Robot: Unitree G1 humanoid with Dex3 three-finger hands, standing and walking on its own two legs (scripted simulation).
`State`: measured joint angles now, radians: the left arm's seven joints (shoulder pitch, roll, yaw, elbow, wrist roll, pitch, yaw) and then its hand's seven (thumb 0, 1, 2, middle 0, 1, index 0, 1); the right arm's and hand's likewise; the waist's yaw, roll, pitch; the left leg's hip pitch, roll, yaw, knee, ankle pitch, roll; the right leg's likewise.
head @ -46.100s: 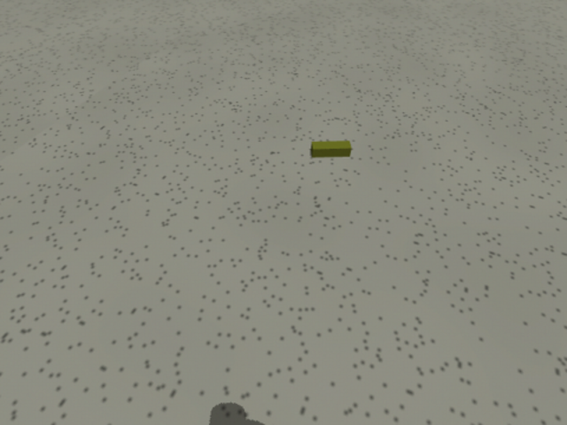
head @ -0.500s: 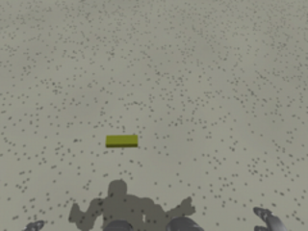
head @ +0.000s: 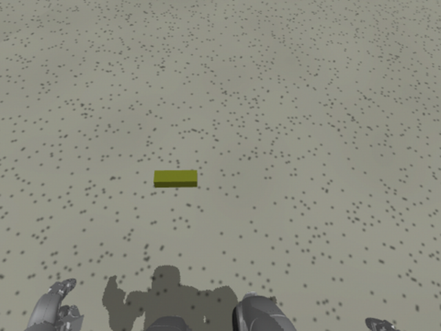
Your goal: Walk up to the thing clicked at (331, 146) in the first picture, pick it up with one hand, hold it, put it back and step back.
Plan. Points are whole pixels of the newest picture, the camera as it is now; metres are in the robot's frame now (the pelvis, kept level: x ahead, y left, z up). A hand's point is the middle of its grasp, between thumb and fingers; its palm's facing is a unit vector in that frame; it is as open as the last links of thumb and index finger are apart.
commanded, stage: step back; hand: left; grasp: from above
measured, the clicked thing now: (176, 178) +0.78 +0.18 -0.73
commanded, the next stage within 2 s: none
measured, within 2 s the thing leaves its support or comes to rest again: neither
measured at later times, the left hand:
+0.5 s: hand out of the picture -0.10 +0.22 -0.12, palm faces -0.05 -0.91 -0.42, open 7.4 cm
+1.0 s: hand out of the picture -0.23 +0.21 -0.14, palm faces +0.03 -0.93 -0.38, open 7.4 cm
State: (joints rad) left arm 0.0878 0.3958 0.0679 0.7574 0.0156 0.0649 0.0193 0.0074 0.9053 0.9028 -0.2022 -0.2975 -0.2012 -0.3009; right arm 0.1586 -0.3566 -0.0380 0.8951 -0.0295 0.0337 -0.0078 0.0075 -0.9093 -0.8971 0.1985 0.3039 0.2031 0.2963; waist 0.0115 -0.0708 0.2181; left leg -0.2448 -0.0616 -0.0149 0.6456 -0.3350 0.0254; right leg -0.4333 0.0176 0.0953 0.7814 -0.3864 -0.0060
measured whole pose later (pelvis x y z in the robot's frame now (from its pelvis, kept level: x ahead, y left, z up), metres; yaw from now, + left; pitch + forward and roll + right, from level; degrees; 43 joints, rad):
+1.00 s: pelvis -0.30 -0.06 +0.00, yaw +0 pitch -3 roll +0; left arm 0.21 0.38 0.06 0.93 0.01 0.02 -0.01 0.01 0.91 0.90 -0.20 -0.30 -0.20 -0.30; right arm 0.16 -0.37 -0.03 0.89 -0.05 0.03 0.01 0.01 -0.90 -0.90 0.20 0.30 0.21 0.30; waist 0.02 -0.01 0.07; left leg -0.30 0.02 -0.01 0.64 -0.30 0.01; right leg -0.21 0.01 0.02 0.61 -0.38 -0.01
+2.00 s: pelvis -0.25 -0.03 +0.01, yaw +0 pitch -2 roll +0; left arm 0.03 0.37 0.03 1.04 0.00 -0.01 0.00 0.01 0.91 0.90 -0.20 -0.30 -0.20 -0.30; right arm 0.08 -0.34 -0.02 1.07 -0.01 -0.01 -0.01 0.01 -0.91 -0.90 0.20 0.30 0.20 0.30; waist 0.01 -0.02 0.07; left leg -0.18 0.02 -0.01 0.53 -0.31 -0.02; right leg -0.20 -0.03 0.00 0.53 -0.29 0.02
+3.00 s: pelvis -0.28 -0.04 +0.03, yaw +1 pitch -2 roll +0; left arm 0.11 0.36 -0.01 1.14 0.00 -0.02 -0.01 0.01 0.91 0.90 -0.20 -0.30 -0.20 -0.30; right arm 0.13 -0.35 0.01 1.14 -0.01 -0.01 0.01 0.01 -0.91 -0.90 0.20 0.30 0.20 0.30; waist 0.00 0.00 0.06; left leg -0.12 0.03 -0.02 0.34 -0.18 -0.04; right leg -0.14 -0.01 -0.01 0.34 -0.15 0.01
